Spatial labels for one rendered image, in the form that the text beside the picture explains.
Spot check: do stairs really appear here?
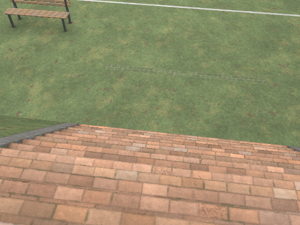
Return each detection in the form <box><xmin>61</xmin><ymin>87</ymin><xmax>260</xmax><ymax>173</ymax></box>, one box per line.
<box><xmin>0</xmin><ymin>124</ymin><xmax>300</xmax><ymax>225</ymax></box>

